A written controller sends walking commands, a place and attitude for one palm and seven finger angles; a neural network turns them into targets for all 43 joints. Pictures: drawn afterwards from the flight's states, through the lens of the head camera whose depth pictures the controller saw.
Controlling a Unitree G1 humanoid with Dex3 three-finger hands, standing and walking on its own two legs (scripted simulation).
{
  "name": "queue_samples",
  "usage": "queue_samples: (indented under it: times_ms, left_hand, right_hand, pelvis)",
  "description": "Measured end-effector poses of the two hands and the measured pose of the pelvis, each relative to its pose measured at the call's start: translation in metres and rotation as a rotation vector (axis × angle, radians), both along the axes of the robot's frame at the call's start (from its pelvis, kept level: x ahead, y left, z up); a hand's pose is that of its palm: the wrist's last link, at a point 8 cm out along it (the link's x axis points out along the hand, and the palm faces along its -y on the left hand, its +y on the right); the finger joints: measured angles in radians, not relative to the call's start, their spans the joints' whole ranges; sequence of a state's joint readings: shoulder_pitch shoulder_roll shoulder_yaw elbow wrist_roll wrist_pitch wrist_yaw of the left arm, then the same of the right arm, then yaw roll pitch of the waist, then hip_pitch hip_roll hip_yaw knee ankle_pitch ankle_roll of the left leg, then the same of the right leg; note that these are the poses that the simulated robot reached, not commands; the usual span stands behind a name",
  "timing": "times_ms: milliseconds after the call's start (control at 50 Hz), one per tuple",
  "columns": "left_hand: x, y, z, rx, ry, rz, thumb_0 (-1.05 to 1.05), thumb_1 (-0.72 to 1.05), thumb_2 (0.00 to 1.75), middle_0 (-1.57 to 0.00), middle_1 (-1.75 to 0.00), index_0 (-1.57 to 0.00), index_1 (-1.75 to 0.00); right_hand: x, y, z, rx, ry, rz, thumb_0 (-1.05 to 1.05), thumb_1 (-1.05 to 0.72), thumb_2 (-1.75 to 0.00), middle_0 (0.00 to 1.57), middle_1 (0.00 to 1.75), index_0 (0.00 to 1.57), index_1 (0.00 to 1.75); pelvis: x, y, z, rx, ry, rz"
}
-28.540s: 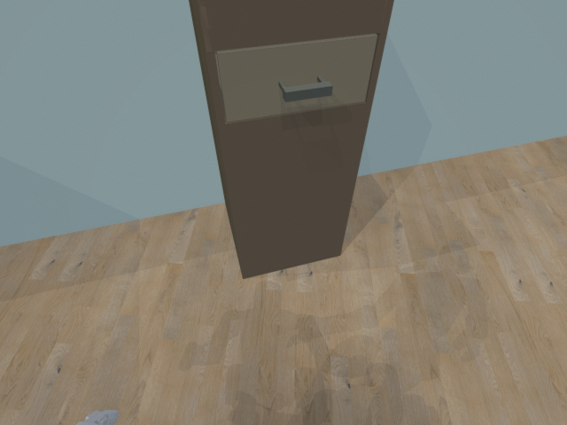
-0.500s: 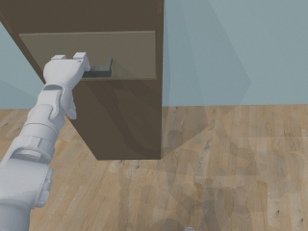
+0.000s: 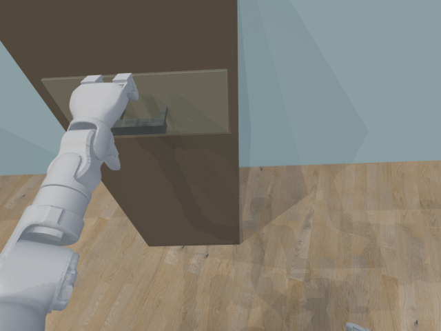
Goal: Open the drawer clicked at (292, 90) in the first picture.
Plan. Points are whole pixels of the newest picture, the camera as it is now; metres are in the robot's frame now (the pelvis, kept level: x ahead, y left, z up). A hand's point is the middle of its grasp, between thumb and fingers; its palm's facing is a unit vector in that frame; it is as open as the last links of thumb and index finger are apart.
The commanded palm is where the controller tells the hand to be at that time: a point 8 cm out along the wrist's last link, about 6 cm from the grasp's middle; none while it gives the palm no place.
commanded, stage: lift the fingers back up to retry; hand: left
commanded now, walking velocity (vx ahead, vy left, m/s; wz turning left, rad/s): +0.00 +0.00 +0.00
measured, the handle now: (140, 119) +0.53 +0.20 +0.08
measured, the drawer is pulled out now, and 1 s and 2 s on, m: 0.00 0.00 0.00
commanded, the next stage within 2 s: re-aim the fingers above the handle in 0.20 s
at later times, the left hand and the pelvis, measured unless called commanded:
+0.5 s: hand (120, 129) +0.43 +0.20 +0.14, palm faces +0.10 -0.03 -0.99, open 13.8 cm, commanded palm +0.41 +0.21 +0.19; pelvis +0.01 +0.00 +0.00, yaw +2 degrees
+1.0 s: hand (128, 133) +0.42 +0.18 +0.14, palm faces +0.07 +0.01 -1.00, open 13.8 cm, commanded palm +0.40 +0.20 +0.20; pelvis -0.01 -0.02 +0.01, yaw +1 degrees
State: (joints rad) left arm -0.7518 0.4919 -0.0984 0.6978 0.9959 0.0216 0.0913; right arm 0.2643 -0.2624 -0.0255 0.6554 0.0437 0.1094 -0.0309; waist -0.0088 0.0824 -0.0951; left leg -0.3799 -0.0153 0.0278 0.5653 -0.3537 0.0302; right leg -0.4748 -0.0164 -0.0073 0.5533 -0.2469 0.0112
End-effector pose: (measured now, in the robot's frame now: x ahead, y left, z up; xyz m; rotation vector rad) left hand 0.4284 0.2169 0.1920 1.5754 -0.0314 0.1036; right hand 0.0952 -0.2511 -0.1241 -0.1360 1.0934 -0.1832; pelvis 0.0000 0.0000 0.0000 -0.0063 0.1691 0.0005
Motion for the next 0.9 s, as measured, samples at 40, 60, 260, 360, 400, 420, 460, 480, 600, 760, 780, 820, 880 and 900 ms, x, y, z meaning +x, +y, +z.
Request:
queue_samples:
  times_ms: [40,60,260,360,400,420,460,480,600,760,780,820,880,900]
  left_hand:
    - [0.001,0.005,0.005,0.002,0.015,0.036,0.0,-0.49,0.3,-0.32,-1.2,-0.32,-1.2]
    - [0.001,0.007,0.007,0.004,0.026,0.051,0.0,-0.49,0.3,-0.32,-1.2,-0.32,-1.2]
    - [-0.015,0.017,-0.021,-0.025,0.189,0.002,0.0,-0.49,0.3,-0.32,-1.2,-0.32,-1.2]
    - [-0.025,0.011,-0.021,-0.028,0.123,-0.096,0.0,-0.49,0.3,-0.32,-1.2,-0.32,-1.2]
    - [-0.025,0.006,-0.015,-0.027,0.082,-0.112,0.0,-0.49,0.3,-0.32,-1.2,-0.32,-1.2]
    - [-0.025,0.002,-0.012,-0.028,0.059,-0.117,0.0,-0.49,0.3,-0.32,-1.2,-0.33,-1.2]
    - [-0.024,-0.008,-0.003,-0.03,0.015,-0.121,-0.01,-0.49,0.3,-0.32,-1.2,-0.33,-1.2]
    - [-0.023,-0.012,0.0,-0.03,-0.002,-0.119,-0.01,-0.49,0.3,-0.32,-1.2,-0.33,-1.2]
    - [-0.008,-0.02,0.004,-0.013,0.026,-0.011,0.0,-0.49,0.3,-0.32,-1.2,-0.32,-1.2]
    - [-0.023,-0.019,-0.007,-0.013,0.12,-0.01,0.0,-0.49,0.3,-0.32,-1.2,-0.32,-1.2]
    - [-0.026,-0.021,-0.009,-0.013,0.124,-0.027,0.0,-0.49,0.3,-0.32,-1.2,-0.32,-1.2]
    - [-0.032,-0.027,-0.013,-0.01,0.123,-0.065,0.0,-0.49,0.3,-0.32,-1.2,-0.32,-1.2]
    - [-0.036,-0.035,-0.014,-0.009,0.099,-0.112,0.0,-0.49,0.3,-0.32,-1.2,-0.32,-1.2]
    - [-0.036,-0.037,-0.013,-0.007,0.086,-0.121,0.0,-0.49,0.3,-0.32,-1.2,-0.32,-1.2]
  right_hand:
    - [0.008,0.001,0.001,0.01,-0.01,0.003,0.01,-0.91,-0.9,0.2,0.3,0.2,0.3]
    - [0.012,0.002,0.002,0.013,-0.016,0.005,0.01,-0.91,-0.9,0.2,0.3,0.2,0.3]
    - [0.051,-0.002,0.018,-0.031,-0.072,0.058,0.01,-0.9,-0.9,0.2,0.3,0.2,0.3]
    - [0.06,-0.004,0.021,-0.057,-0.084,0.083,0.01,-0.91,-0.9,0.2,0.3,0.2,0.3]
    - [0.06,-0.002,0.018,-0.05,-0.079,0.093,0.01,-0.91,-0.9,0.2,0.3,0.2,0.3]
    - [0.06,-0.001,0.017,-0.043,-0.074,0.097,0.01,-0.91,-0.9,0.2,0.3,0.2,0.3]
    - [0.058,0.003,0.013,-0.021,-0.064,0.102,0.01,-0.91,-0.9,0.2,0.3,0.2,0.3]
    - [0.057,0.005,0.011,-0.009,-0.059,0.104,0.01,-0.91,-0.9,0.2,0.3,0.2,0.3]
    - [0.045,0.018,0.003,0.057,-0.041,0.081,0.01,-0.91,-0.9,0.2,0.3,0.2,0.3]
    - [0.031,0.013,0.005,0.058,-0.045,0.055,0.01,-0.9,-0.9,0.2,0.3,0.2,0.3]
    - [0.03,0.011,0.005,0.049,-0.044,0.058,0.01,-0.9,-0.9,0.2,0.3,0.2,0.3]
    - [0.03,0.006,0.007,0.03,-0.045,0.063,0.01,-0.9,-0.9,0.2,0.3,0.2,0.3]
    - [0.03,-0.002,0.009,0.005,-0.052,0.068,0.01,-0.91,-0.9,0.2,0.3,0.2,0.3]
    - [0.03,-0.004,0.01,-0.001,-0.055,0.069,0.01,-0.91,-0.9,0.2,0.3,0.2,0.3]
  pelvis:
    - [0.003,0.0,0.001,0.001,-0.005,-0.003]
    - [0.004,0.0,0.002,0.001,-0.007,-0.003]
    - [0.011,-0.004,0.004,-0.002,-0.026,0.012]
    - [0.012,-0.004,0.003,-0.007,-0.018,0.026]
    - [0.012,-0.003,0.003,-0.009,-0.015,0.035]
    - [0.011,-0.002,0.003,-0.009,-0.014,0.038]
    - [0.011,-0.001,0.003,-0.009,-0.013,0.041]
    - [0.011,-0.001,0.003,-0.009,-0.013,0.042]
    - [0.007,-0.001,0.004,0.001,-0.02,0.015]
    - [0.004,-0.007,0.005,0.008,-0.044,0.006]
    - [0.003,-0.007,0.005,0.008,-0.048,0.009]
    - [0.001,-0.009,0.005,0.008,-0.054,0.015]
    - [-0.002,-0.011,0.005,0.009,-0.057,0.022]
    - [-0.003,-0.012,0.005,0.009,-0.058,0.023]
